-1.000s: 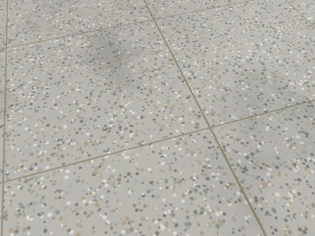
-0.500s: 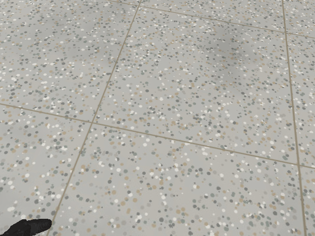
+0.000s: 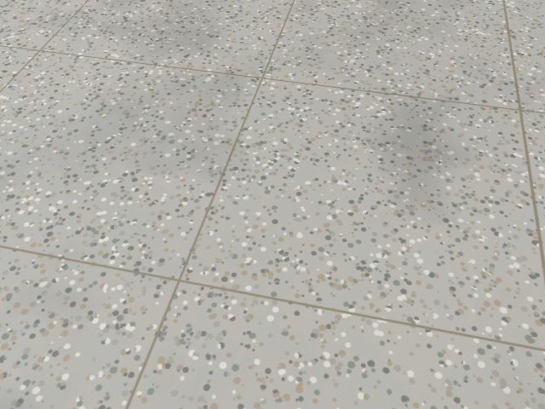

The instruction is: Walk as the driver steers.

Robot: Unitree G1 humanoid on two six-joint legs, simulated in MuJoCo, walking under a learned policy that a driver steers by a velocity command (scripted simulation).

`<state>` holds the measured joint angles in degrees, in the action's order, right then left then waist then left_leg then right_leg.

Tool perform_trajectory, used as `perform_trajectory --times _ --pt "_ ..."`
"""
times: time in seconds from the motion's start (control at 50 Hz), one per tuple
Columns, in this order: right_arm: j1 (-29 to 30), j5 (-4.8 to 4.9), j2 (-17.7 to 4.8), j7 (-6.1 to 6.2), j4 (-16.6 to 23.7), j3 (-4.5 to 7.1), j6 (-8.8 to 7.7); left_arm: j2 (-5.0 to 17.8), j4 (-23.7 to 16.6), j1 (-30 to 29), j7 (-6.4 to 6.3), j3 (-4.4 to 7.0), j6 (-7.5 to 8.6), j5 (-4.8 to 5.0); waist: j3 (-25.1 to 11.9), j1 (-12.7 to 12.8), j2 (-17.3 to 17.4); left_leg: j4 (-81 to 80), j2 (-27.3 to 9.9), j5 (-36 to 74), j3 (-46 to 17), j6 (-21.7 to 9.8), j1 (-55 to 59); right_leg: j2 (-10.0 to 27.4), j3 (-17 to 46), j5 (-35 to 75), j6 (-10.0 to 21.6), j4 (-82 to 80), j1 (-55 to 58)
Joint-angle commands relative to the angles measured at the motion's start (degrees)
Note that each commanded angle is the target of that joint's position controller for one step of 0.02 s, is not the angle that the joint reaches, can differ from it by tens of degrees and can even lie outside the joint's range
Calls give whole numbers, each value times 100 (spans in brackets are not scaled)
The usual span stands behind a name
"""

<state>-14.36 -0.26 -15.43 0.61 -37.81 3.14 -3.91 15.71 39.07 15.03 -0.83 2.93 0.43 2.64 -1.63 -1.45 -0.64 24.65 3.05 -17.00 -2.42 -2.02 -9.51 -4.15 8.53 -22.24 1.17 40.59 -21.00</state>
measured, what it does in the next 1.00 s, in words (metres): walks ahead: right foot, then left foot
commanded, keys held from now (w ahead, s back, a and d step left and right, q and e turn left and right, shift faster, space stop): w+e+shift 0.46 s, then w+q+shift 0.54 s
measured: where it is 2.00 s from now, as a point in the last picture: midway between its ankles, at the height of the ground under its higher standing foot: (389, 114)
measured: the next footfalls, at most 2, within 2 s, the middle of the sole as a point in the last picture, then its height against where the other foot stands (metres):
right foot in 0.34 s outside the picture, level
left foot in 0.82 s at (416, 311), level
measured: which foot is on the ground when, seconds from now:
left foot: down 0.00-0.32, up 0.34-0.80, down 0.82-1.00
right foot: up 0.00-0.32, down 0.34-0.82, up 0.84-1.00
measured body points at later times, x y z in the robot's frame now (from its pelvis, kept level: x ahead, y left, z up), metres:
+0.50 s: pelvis +0.29 -0.19 -0.02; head +0.32 -0.20 +0.43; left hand +0.51 +0.02 -0.13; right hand +0.27 -0.47 -0.13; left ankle +0.29 +0.01 -0.63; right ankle +0.28 -0.22 -0.74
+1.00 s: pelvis +0.74 -0.38 -0.01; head +0.74 -0.40 +0.44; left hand +1.00 -0.23 -0.07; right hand +0.61 -0.65 -0.14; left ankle +0.74 -0.36 -0.74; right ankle +0.70 -0.55 -0.64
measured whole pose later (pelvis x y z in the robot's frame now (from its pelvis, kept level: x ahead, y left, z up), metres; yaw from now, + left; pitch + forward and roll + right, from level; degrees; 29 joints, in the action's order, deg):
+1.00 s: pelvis +0.74 -0.38 -0.01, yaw -14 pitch +0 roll +2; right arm -28.5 -0.7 -18.3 -0.7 -52.0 3.3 -2.3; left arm 13.8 36.3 5.6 0.6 -2.6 4.6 -4.6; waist 1.2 -3.3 -0.3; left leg 25.1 12.6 -13.1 -1.9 -10.3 -11.0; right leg 3.3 6.6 -17.5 -1.0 71.2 -34.0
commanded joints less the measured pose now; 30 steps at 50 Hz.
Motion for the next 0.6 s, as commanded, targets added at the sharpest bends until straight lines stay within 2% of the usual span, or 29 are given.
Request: perform_trajectory --times 0.02,0.04,0.06,0.08,0.12,0.18,0.24,0.26,0.28,0.3,0.32,0.34,0.36,0.38,0.4,0.42,0.44,0.46,0.48,0.5,0.52,0.56,0.6 --pt "-439 21 -782 89 159 317 -187 561 -959 -1026 60 111 266 63 462 -328 761 -1415 -2518 -2160 -2827 -1049 1983 775 -31 -45 -2 1986 -3664" --pt "-579 -391 -833 45 44 254 -104 809 -985 -1420 279 217 62 -603 464 -432 353 -1621 -2418 -2254 -2433 -969 1662 671 -399 128 22 2164 -3552" --pt "-628 -372 -882 31 -40 265 -101 697 -1061 -1436 432 216 -32 -640 586 -411 531 -1708 -2214 -1904 -1933 -850 1550 707 -478 263 18 2471 -3600" --pt "-672 -306 -922 23 -83 261 -118 638 -1022 -1351 543 187 -83 -583 561 -399 661 -1800 -2044 -1567 -1498 -726 1461 755 -539 404 9 2694 -3553" --pt "-768 -232 -921 13 -229 233 -183 603 -1068 -1407 666 154 -144 -507 694 -326 699 -1935 -1929 -846 -776 -559 1277 890 -517 760 -2 2776 -3509" --pt "-801 -225 -956 -15 -383 210 -234 599 -1173 -1708 757 81 -179 -502 834 -277 675 -2003 -1791 -33 244 -374 1065 977 -753 1182 15 2058 -3067" --pt "-1089 -237 -1058 -6 -608 209 -212 498 -1308 -2203 819 -31 -173 -496 1089 -431 680 -2096 -1809 711 993 -252 982 903 -1456 1090 322 1040 -2368" --pt "-1072 -237 -1122 3 -658 207 -193 457 -1283 -2134 795 -60 -175 -495 1072 -325 692 -1814 -1770 1977 1311 -185 972 729 -1699 850 497 718 -1904" --pt "-1156 -218 -1224 14 -720 213 -178 489 -1216 -1951 729 -48 -176 -498 836 -195 748 -1244 -1781 4003 1520 -155 1071 412 -1969 595 668 614 -1311" --pt "-1241 -227 -1396 11 -782 234 -130 627 -1080 -1421 633 21 -156 -470 367 131 833 -232 -1842 5981 1622 -155 1191 -9 -2175 198 822 674 -565" --pt "-1184 -201 -1628 6 -757 281 -65 827 -812 -357 546 135 -109 -433 -283 710 932 1215 -1931 6905 1638 -155 865 -345 -2171 -11 984 567 747" --pt "-967 -203 -1674 -11 -616 272 -65 1196 -366 1071 436 343 -80 -459 -1017 1465 644 3155 -1820 6096 1606 16 -345 -380 -1584 126 1154 169 2778" --pt "-1198 -271 -699 -165 -261 35 -99 1987 -228 849 307 531 -122 -447 -1200 816 -1035 5263 -926 -112 1448 289 -2793 1038 1005 -1572 1479 -811 4256" --pt "-515 -265 -831 -222 220 18 -240 2362 -454 1066 266 622 -145 -336 -2035 1043 -1054 6372 -317 -996 243 380 -3617 1892 4069 -2589 1913 -2256 4467" --pt "275 -258 -1104 -215 445 66 -291 2208 -278 1029 245 604 -151 -385 -1287 1097 -420 6447 -574 -255 -283 257 -4259 1797 3868 -2142 1772 -2558 4197" --pt "173 -206 -945 -177 421 -15 -345 1956 -138 976 171 545 -106 -406 -556 799 -270 6125 -783 14 -154 225 -4192 1754 3329 -1223 1734 -2543 3353" --pt "32 -263 -858 -142 306 -69 -329 1660 -138 708 132 469 -22 -413 -105 483 100 5615 -1035 135 -130 238 -3722 1477 2623 -479 1611 -2500 2355" --pt "-175 -352 -786 -130 250 -98 -230 1459 -163 354 110 389 30 -386 101 151 130 5304 -1131 39 -159 285 -3231 1126 2070 -188 1563 -2558 1539" --pt "-535 -377 -759 -149 127 -123 -96 1229 -218 146 114 294 95 -395 103 -86 -51 5055 -1225 -51 -141 309 -2900 1093 1735 -27 1612 -2650 1071" --pt "-585 -396 -719 -167 51 -135 20 981 -172 154 136 205 191 -378 206 -161 1 4795 -1291 -143 -88 326 -2768 1005 1503 140 1619 -2763 750" --pt "-453 -391 -634 -188 46 -162 100 854 -67 271 157 151 288 -355 389 -165 15 4475 -1322 -43 33 343 -2786 945 1254 300 1601 -2955 505" --pt "378 -289 -549 -233 301 -213 129 870 101 529 205 141 434 -339 900 58 -46 3611 -1330 767 313 318 -3188 815 771 1120 1424 -3448 447" --pt "928 -175 -450 -284 390 -264 92 842 230 757 262 123 537 -299 1046 270 41 2634 -1193 1679 550 169 -3164 615 121 2507 1045 -3548 728"
Keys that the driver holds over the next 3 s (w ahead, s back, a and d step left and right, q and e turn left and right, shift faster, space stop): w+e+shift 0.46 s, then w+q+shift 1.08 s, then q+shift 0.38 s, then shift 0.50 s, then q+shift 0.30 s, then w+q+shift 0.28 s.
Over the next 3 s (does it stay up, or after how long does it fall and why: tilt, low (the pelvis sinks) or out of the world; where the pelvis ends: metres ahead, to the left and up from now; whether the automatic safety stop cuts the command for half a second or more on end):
stays up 1.66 -0.41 0.01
